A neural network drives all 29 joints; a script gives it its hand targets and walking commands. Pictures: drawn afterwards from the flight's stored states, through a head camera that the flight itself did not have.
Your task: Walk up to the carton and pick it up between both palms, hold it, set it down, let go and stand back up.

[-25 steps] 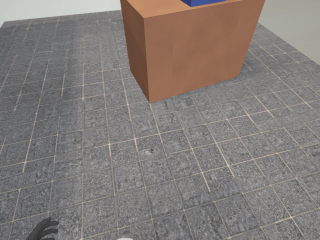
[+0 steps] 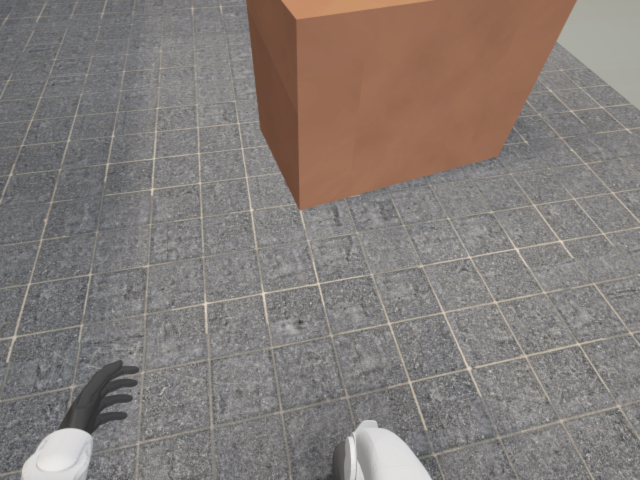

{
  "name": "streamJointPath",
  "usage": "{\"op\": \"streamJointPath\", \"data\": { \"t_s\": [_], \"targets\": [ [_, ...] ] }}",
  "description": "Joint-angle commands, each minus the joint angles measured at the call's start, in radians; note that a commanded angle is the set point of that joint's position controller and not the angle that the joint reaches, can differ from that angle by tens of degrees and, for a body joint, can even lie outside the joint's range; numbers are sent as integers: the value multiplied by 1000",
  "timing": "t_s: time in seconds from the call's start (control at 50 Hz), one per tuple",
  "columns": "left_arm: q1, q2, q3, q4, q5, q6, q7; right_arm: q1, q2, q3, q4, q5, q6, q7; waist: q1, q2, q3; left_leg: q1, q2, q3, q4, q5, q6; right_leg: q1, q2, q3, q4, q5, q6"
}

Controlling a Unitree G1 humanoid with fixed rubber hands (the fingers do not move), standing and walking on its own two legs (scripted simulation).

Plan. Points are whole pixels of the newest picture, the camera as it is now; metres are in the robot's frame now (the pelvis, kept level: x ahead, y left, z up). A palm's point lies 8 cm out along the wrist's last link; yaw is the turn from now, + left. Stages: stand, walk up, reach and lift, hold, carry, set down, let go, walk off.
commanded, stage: walk up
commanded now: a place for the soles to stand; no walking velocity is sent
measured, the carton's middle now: out of the picture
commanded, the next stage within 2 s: none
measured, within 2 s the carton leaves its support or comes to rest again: neither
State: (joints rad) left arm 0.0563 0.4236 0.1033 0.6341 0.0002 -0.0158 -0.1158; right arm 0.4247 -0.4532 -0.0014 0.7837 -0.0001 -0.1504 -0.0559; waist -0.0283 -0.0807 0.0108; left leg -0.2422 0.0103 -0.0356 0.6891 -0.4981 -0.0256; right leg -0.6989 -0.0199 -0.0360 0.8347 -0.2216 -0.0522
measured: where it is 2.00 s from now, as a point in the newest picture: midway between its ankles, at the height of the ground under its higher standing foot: (453, 370)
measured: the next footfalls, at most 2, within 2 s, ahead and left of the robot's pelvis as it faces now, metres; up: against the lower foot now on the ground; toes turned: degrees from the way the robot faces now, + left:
right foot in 0.04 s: +0.20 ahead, -0.09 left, +0.00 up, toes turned -2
left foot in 0.44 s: +0.17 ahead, +0.07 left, +0.00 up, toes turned +7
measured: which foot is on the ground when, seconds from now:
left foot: down 0.00-0.04, up 0.06-0.42, down 0.44-0.66, up 0.68-1.00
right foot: up 0.00-0.02, down 0.04-0.42, up 0.44-0.64, down 0.66-1.00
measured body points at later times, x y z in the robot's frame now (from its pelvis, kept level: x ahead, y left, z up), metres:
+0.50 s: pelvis +0.14 -0.10 +0.01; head +0.15 -0.09 +0.46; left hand +0.30 +0.23 -0.05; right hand +0.17 -0.45 -0.07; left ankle +0.13 +0.06 -0.71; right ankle +0.14 -0.13 -0.67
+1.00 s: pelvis +0.30 -0.22 +0.02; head +0.34 -0.21 +0.47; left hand +0.37 +0.12 -0.07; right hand +0.36 -0.57 -0.07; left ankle +0.31 -0.09 -0.69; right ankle +0.24 -0.26 -0.71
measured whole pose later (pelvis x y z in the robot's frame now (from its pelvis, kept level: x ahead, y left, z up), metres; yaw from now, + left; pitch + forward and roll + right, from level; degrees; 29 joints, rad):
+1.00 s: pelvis +0.30 -0.22 +0.02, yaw +4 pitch -1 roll +2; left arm 0.28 0.43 0.13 0.70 0.00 0.01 -0.06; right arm 0.37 -0.48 0.00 0.85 0.00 -0.07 -0.07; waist 0.02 -0.06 0.11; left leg -0.36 -0.02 0.01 0.72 -0.31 -0.01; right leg -0.14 0.09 -0.04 0.54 -0.37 -0.09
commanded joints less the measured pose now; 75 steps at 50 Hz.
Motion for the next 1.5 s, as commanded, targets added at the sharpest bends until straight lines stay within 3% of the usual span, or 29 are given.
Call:
{"op": "streamJointPath", "data": {
  "t_s": [0.0,0.04,0.06,0.12,0.24,0.28,0.34,0.38,0.4,0.44,0.58,0.62,0.64,0.66,0.68,0.7,0.78,0.88,0.96,1.0,1.02,1.06,1.14,1.26,1.32,1.34,1.36,1.38,1.48],
  "targets": [
    [230,194,88,17,58,-30,12,-46,-234,-88,-32,-8,-7,-15,178,24,-257,-49,130,-116,238,699,114,675,-52,117,-331,135,-53],
    [259,285,108,2,53,-31,42,132,-153,-57,-5,-1,3,1,128,-232,-316,-425,-40,-7,511,-54,62,886,-371,575,-495,-301,-1],
    [187,295,109,-18,39,-27,47,113,-258,-89,29,-3,25,-12,103,-138,-162,-422,-21,-45,619,11,81,673,-368,660,-647,-663,57],
    [53,250,108,2,36,-9,45,98,-262,-113,67,-2,75,17,23,-108,49,-234,36,31,434,144,63,373,-185,296,-737,-531,208],
    [101,213,86,4,43,6,43,48,-233,-110,105,-2,82,27,74,-90,65,-215,56,68,249,172,25,538,-163,168,-690,-307,90],
    [35,248,100,-20,41,17,35,145,-248,-113,113,8,80,26,16,-116,50,-82,-3,157,96,93,27,541,-111,77,-769,-173,250],
    [-78,193,86,-70,77,34,29,340,-223,-123,166,21,82,2,-79,-116,-5,81,15,244,-252,33,49,547,-67,-26,-585,156,205],
    [-121,127,50,-103,86,46,31,425,-245,-141,194,6,76,-25,-166,132,-94,483,48,138,-519,337,110,278,45,-121,-126,124,149],
    [-17,83,46,-110,70,41,34,245,-299,-155,105,-25,68,-45,-76,382,-121,543,274,-331,-356,280,204,8,41,62,196,-297,90],
    [6,210,66,-92,61,52,31,-19,-389,-145,22,-5,32,-76,19,156,-9,41,532,-662,-429,-238,375,5,-86,306,500,-316,99],
    [71,186,78,-66,49,27,-4,-88,-351,-132,19,-42,12,-29,54,299,-2,112,269,-136,-121,555,204,188,-101,144,-157,-365,35],
    [303,208,104,46,57,7,15,-83,-265,-108,19,-42,34,-24,185,7,-112,-106,117,2,322,426,123,621,-12,69,-411,-118,54],
    [373,282,113,59,78,1,34,-66,-139,-61,-2,-44,37,-25,204,-234,-52,-457,-25,-15,488,-94,90,753,-94,212,-358,-107,62],
    [322,368,119,20,72,0,46,-77,-169,-73,-26,-22,48,-35,163,-306,-18,-584,-83,-41,616,-151,78,601,-328,666,-637,-469,10],
    [244,377,130,10,47,1,49,-145,-255,-88,10,-17,60,-39,135,-131,88,-498,-36,-146,658,-51,80,444,-356,773,-754,-667,15],
    [175,323,119,8,31,2,47,-153,-275,-95,16,-4,59,-31,79,-6,188,-493,6,-121,634,78,75,400,-316,632,-728,-597,65],
    [208,214,82,41,39,-12,64,-35,-220,-85,82,13,74,-7,77,-89,134,-391,4,-65,461,199,59,553,-133,230,-546,296,176],
    [197,235,82,0,35,9,59,-17,-207,-77,44,21,86,-14,71,-88,91,-217,-53,93,176,141,52,657,-55,48,-529,730,261],
    [159,156,48,-29,44,29,78,134,-155,-67,101,22,62,-42,4,129,-80,44,-74,250,-343,472,49,730,3,15,-51,647,47],
    [104,144,37,-97,47,27,78,258,-215,-109,97,-4,49,-61,-92,155,-154,488,92,-153,-267,552,208,239,13,74,246,82,80],
    [120,116,29,-111,48,25,69,246,-297,-130,96,-17,48,-74,-73,241,-218,565,350,-548,-219,482,346,5,64,130,440,-338,115],
    [80,248,51,-111,50,48,70,83,-406,-153,25,25,35,-86,-54,133,-125,390,560,-822,-339,200,494,-149,-10,305,720,-374,111],
    [98,199,45,-86,40,27,48,67,-305,-97,33,1,15,-75,9,122,-4,180,294,-324,-175,651,305,-76,-51,236,471,-295,56],
    [80,153,65,-95,53,20,2,-33,-331,-118,-3,-23,2,-44,27,271,-71,-38,216,-191,-151,544,221,252,-80,106,-137,-93,15],
    [351,245,112,29,70,18,30,-57,-221,-89,-15,-35,28,-41,175,-36,-198,-330,81,-45,281,231,124,744,-21,41,-248,-12,30],
    [401,334,129,25,88,10,45,-52,-115,-48,-28,-26,31,-42,214,-326,-129,-572,-72,-22,533,-166,84,706,-268,434,-449,-343,37],
    [316,354,130,9,67,6,50,-36,-236,-85,2,-11,50,-57,167,-257,-79,-566,-63,-68,672,-93,81,565,-362,696,-678,-695,35],
    [232,349,133,-4,44,11,48,-50,-284,-96,36,-11,58,-53,104,-117,28,-519,-33,-104,706,5,81,436,-360,684,-722,-792,62],
    [138,201,98,0,52,15,49,43,-241,-109,107,-5,81,-19,60,-64,115,-387,18,-11,492,217,40,421,-177,270,-610,-347,42]
  ]
}}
